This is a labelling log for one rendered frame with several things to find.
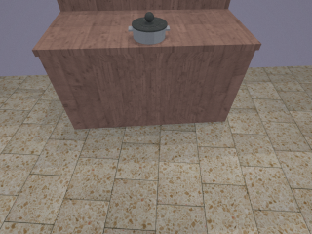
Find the knob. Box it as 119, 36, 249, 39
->
144, 12, 154, 22

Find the table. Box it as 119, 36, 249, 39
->
32, 0, 261, 130

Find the pot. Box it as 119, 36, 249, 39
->
128, 25, 170, 45

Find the lid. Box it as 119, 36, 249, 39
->
132, 17, 168, 33

